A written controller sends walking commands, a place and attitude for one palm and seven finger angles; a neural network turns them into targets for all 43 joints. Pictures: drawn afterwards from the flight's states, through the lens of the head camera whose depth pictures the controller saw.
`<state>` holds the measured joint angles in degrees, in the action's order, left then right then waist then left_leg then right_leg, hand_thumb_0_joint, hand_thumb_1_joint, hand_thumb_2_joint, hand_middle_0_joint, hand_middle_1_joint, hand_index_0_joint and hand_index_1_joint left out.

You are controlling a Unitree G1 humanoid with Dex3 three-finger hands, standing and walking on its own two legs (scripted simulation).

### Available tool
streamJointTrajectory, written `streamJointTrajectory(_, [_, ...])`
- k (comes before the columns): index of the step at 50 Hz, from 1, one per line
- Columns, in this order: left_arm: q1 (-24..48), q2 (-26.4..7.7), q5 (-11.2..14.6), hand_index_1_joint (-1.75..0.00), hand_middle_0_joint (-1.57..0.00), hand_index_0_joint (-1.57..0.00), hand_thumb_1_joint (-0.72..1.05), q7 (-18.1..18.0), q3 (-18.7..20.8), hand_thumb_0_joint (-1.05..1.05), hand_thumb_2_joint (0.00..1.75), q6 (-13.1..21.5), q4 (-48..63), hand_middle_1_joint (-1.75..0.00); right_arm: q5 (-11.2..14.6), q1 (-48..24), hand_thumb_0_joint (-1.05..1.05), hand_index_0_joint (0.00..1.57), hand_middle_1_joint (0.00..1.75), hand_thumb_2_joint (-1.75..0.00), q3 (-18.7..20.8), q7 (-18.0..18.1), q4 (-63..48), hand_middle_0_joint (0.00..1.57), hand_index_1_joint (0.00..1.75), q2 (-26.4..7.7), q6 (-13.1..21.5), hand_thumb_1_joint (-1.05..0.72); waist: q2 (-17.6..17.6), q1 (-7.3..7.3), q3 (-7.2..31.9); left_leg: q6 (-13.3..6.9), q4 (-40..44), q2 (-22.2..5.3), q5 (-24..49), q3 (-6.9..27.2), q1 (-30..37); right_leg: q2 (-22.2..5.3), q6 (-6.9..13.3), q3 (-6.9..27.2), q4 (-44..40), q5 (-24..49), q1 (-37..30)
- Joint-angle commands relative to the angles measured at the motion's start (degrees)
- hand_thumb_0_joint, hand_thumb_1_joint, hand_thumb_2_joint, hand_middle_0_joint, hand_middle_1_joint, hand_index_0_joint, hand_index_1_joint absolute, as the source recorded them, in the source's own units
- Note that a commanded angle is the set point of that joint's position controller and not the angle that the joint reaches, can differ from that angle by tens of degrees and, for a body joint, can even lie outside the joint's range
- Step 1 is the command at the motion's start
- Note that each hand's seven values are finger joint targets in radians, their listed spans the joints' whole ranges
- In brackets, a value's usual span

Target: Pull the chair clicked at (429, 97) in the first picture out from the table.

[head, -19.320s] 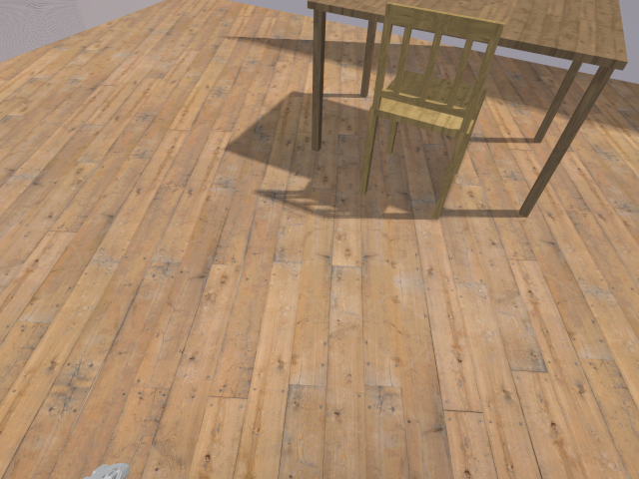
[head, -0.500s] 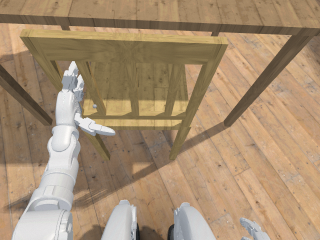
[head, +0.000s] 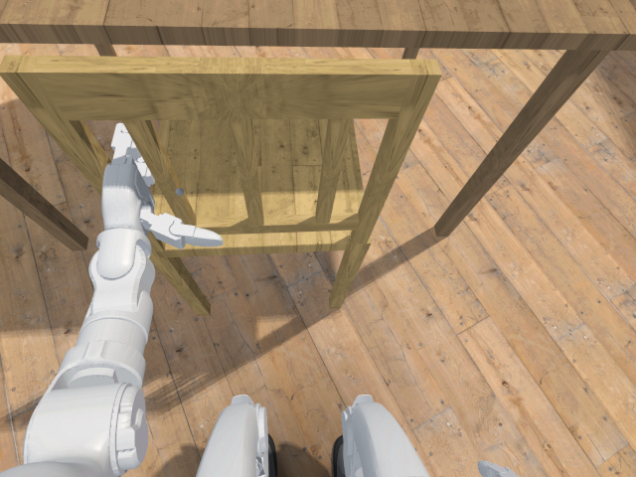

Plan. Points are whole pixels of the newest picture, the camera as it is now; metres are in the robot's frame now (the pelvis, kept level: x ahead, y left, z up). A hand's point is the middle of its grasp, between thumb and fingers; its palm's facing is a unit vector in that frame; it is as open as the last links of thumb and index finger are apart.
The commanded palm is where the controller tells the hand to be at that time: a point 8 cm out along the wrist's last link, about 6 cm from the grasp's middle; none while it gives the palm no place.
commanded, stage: push the fingers through the gap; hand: left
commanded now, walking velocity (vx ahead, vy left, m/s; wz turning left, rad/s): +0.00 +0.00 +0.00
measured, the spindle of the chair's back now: (250, 178) +0.49 +0.07 +0.01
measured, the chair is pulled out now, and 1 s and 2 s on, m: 0.00 0.00 0.03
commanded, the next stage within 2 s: hook a spindle and tug to test in 0.14 s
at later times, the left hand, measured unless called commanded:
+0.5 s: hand (174, 198) +0.45 +0.16 +0.02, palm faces +0.05 -1.00 -0.02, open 16.2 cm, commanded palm +0.42 +0.20 +0.02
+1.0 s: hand (178, 194) +0.46 +0.16 +0.02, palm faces +0.05 -1.00 -0.03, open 7.6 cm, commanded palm +0.42 +0.20 +0.02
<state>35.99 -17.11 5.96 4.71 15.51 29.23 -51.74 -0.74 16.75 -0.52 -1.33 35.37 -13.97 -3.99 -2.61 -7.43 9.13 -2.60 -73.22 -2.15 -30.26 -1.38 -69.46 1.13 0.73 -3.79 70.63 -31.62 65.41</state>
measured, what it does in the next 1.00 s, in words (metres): stands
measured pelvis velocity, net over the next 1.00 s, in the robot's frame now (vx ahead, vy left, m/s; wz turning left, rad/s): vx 0.00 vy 0.00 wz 0.00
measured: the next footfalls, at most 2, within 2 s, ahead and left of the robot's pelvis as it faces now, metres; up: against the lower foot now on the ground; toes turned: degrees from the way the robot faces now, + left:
none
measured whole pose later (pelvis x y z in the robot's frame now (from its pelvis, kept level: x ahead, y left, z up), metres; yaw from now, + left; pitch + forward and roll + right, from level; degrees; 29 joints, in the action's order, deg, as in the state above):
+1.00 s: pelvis +0.00 +0.00 +0.00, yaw +0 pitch +26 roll -4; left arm 35.9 -16.6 5.4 3.8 14.7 30.6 -52.3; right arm -0.9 15.4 -0.7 -1.3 35.4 -13.7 -4.7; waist -2.3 -7.3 9.2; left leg -2.7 -73.4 -2.0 -30.3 -1.0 -69.3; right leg 1.1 0.6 -4.0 70.6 -31.7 65.0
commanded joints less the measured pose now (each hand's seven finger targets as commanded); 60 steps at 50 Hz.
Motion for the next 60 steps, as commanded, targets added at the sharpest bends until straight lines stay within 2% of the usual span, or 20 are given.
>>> streamJointTrajectory(1, [19.0,-9.6,-0.1,-0.08,-0.06,-0.06,-0.5,-1.2,1.6,0.0,0.3,4.7,12.4,-0.08,0.0,5.9,0.0,0.2,0.3,-0.9,3.8,0.3,-3.9,0.2,0.3,-9.8,1.1,-0.9,-2.0,-0.61,28.0,1.5,8.0,0.6,22.7,5.3,26.4,0.9,0.7,1.1,-8.4,18.4,-9.6])
streamJointTrajectory(3, [18.9,-9.4,-0.7,-0.08,-0.06,-0.06,-0.5,-1.4,1.5,0.0,0.3,4.6,10.8,-0.08,-0.1,6.0,0.0,0.2,0.3,-0.9,3.7,0.4,-3.7,0.2,0.3,-9.8,0.9,-0.9,-1.3,-0.97,26.5,1.3,8.0,0.8,20.9,4.9,24.6,0.8,0.6,1.2,-8.6,17.7,-9.7])
streamJointTrajectory(4, [19.2,-10.6,-0.8,-0.08,-0.06,-0.06,-0.5,-1.6,2.4,0.0,0.3,4.9,11.4,-0.08,-0.2,6.0,0.0,0.2,0.3,-0.9,3.7,0.4,-3.9,0.2,0.3,-9.8,0.9,-0.9,-2.5,-0.48,26.8,1.2,7.9,0.9,21.5,4.8,24.8,0.8,0.7,1.3,-8.4,18.2,-9.9])
streamJointTrajectory(6, [18.2,-9.6,-0.7,-0.08,-0.06,-0.06,-0.5,-1.6,1.7,0.0,0.3,5.2,12.8,-0.08,-0.2,5.5,0.0,0.2,0.3,-0.9,3.7,0.3,-4.2,0.2,0.3,-9.6,0.8,-0.9,-4.0,0.14,28.3,1.5,8.1,1.0,22.5,4.6,26.5,0.8,0.9,1.4,-8.5,18.7,-10.2])
streamJointTrajectory(8, [16.6,-9.6,-0.4,-0.08,-0.06,-0.06,-0.5,-1.3,1.9,0.0,0.3,5.2,12.7,-0.08,-0.1,5.2,0.0,0.2,0.3,-0.9,3.7,0.3,-4.5,0.2,0.3,-9.5,0.6,-0.9,-2.9,0.24,28.3,1.4,8.1,1.1,22.3,4.2,25.7,0.8,0.8,1.7,-8.9,19.4,-11.7])
streamJointTrajectory(12, [17.3,-8.7,-0.1,-0.08,-0.06,-0.06,-0.5,-0.6,0.7,0.0,0.3,5.1,12.5,-0.08,0.1,4.7,0.0,0.2,0.3,-0.9,3.5,0.4,-4.6,0.2,0.3,-9.4,0.5,-0.9,-3.2,-0.26,26.6,1.3,8.3,1.1,20.9,4.3,25.2,0.8,0.8,1.6,-9.0,18.3,-10.9])
streamJointTrajectory(16, [18.7,-7.4,0.4,-0.3,-0.13,-0.13,-0.5,0.1,-0.4,0.0,0.3,5.4,13.1,-0.3,0.2,4.4,0.0,0.2,0.3,-0.9,3.6,0.5,-4.4,0.2,0.3,-9.4,0.8,-0.9,-4.2,-0.64,27.2,1.4,8.1,1.1,20.5,4.6,26.5,0.8,0.8,1.6,-9.1,17.4,-9.6])
streamJointTrajectory(17, [18.5,-7.8,0.6,-0.35,-0.15,-0.15,-0.5,0.2,0.1,0.0,0.3,5.3,12.4,-0.35,0.2,4.4,0.0,0.2,0.3,-0.9,3.7,0.6,-4.2,0.2,0.3,-9.5,0.8,-0.9,-2.4,-0.73,26.9,1.2,8.0,1.1,20.0,4.5,25.7,0.8,0.7,1.6,-9.4,17.4,-10.3])
streamJointTrajectory(21, [20.1,-9.7,0.4,-0.57,-0.22,-0.22,-0.5,0.2,1.3,0.0,0.3,5.4,10.5,-0.57,0.1,4.5,0.0,0.2,0.3,-0.9,3.5,0.9,-3.8,0.2,0.3,-9.8,1.0,-0.9,-2.1,-0.9,25.5,1.2,7.7,1.2,19.4,4.8,24.4,0.7,0.8,1.6,-8.9,16.8,-9.6])
streamJointTrajectory(23, [20.4,-9.2,0.2,-0.68,-0.25,-0.25,-0.5,0.1,1.0,0.0,0.3,5.5,10.7,-0.68,0.0,4.2,0.0,0.2,0.3,-0.9,3.5,0.9,-4.1,0.2,0.3,-9.7,1.0,-0.9,-2.3,-0.75,26.5,1.2,7.6,1.3,19.1,4.8,24.3,0.7,0.7,1.6,-8.8,16.5,-9.7])
streamJointTrajectory(25, [21.6,-9.5,0.1,-0.79,-0.29,-0.29,-0.5,0.0,1.0,0.0,0.3,6.0,12.6,-0.79,-0.1,4.0,0.0,0.2,0.3,-0.9,3.5,0.8,-4.1,0.2,0.3,-9.7,1.1,-0.9,-5.1,-0.37,28.2,1.5,7.6,1.1,20.5,5.1,26.8,0.6,0.9,1.4,-8.2,16.6,-8.3])
streamJointTrajectory(27, [20.6,-8.0,0.0,-0.9,-0.32,-0.32,-0.5,0.0,-0.2,0.0,0.3,5.7,11.6,-0.9,0.0,4.0,0.0,0.2,0.3,-0.9,3.5,0.8,-4.2,0.2,0.3,-9.6,0.9,-0.9,-4.0,-0.69,28.2,1.6,7.6,1.0,20.5,5.3,27.0,0.7,0.9,1.3,-8.4,16.5,-8.2])
streamJointTrajectory(35, [19.5,-7.7,0.4,-1.34,-0.46,-0.46,-0.05,-0.7,0.2,0.0,0.49,4.5,12.1,-1.34,0.1,4.4,0.0,0.2,0.3,-0.9,3.5,0.6,-4.4,0.2,0.3,-9.7,0.6,-0.9,-2.7,-0.77,28.3,1.4,7.9,1.0,21.5,5.1,26.5,0.8,0.7,1.2,-8.6,17.8,-9.2])
streamJointTrajectory(37, [18.3,-8.4,0.3,-1.45,-0.5,-0.5,0.06,-1.1,1.0,0.0,0.54,4.7,12.9,-1.45,0.0,4.3,0.0,0.2,0.3,-0.9,3.6,0.6,-4.6,0.2,0.3,-9.6,0.6,-0.9,-2.8,-0.08,28.9,1.5,8.0,1.0,21.4,5.1,26.5,0.8,0.8,1.3,-8.6,17.7,-9.9])
streamJointTrajectory(43, [19.6,-7.8,-0.6,-1.45,-0.5,-0.5,0.4,-1.5,0.2,0.0,0.68,5.0,9.8,-1.45,-0.2,4.6,0.0,0.2,0.3,-0.9,3.4,0.6,-4.0,0.2,0.3,-9.4,0.6,-0.9,-1.6,-1.22,25.2,1.2,7.8,1.1,18.7,4.7,23.7,1.0,0.7,1.4,-8.9,16.0,-8.9])
streamJointTrajectory(46, [21.1,-8.0,-0.5,-1.45,-0.5,-0.5,0.56,-1.1,0.0,0.0,0.76,5.7,11.7,-1.45,-0.2,4.6,0.0,0.2,0.3,-0.9,3.6,0.6,-4.0,0.2,0.3,-9.6,0.7,-0.9,-4.7,-0.83,27.4,1.6,8.0,1.0,20.3,5.1,26.9,0.9,1.0,1.1,-8.6,16.2,-7.9])
streamJointTrajectory(48, [19.3,-8.7,0.1,-1.45,-0.5,-0.5,0.68,-1.0,1.0,0.0,0.8,5.5,12.4,-1.45,-0.2,4.5,0.0,0.2,0.3,-0.9,3.6,0.5,-4.3,0.2,0.3,-9.6,0.6,-0.9,-4.9,-0.04,29.2,1.7,8.0,1.0,21.7,5.0,27.5,0.9,1.0,1.3,-8.6,17.3,-9.2])
streamJointTrajectory(52, [17.2,-8.0,0.4,-1.45,-0.5,-0.5,0.9,-0.8,0.7,0.0,0.9,4.8,12.1,-1.45,0.0,4.7,0.0,0.2,0.3,-0.9,3.6,0.4,-4.4,0.2,0.3,-9.5,0.4,-0.9,-2.8,-0.19,29.1,1.5,8.0,1.0,22.6,4.8,26.6,1.0,0.8,1.3,-8.7,19.1,-10.8])
streamJointTrajectory(57, [14.5,-8.2,0.5,-1.45,-0.5,-0.5,0.9,-0.8,1.1,0.0,0.9,4.6,12.2,-1.45,0.1,4.3,0.0,0.2,0.3,-0.9,3.6,0.4,-4.7,0.2,0.3,-9.4,0.2,-0.9,-1.5,0.08,27.5,1.3,8.0,1.1,22.3,4.2,24.8,1.0,0.7,1.6,-8.9,20.0,-11.9])
streamJointTrajectory(60, [13.3,-7.7,0.4,-1.45,-0.5,-0.5,0.9,-0.9,0.5,0.0,0.9,4.9,14.7,-1.45,0.2,4.2,0.0,0.2,0.3,-0.9,3.7,0.3,-5.3,0.2,0.3,-9.4,0.2,-0.9,-3.8,0.64,28.1,1.7,8.5,0.8,24.4,4.4,27.5,0.9,1.0,1.2,-8.5,20.5,-10.9])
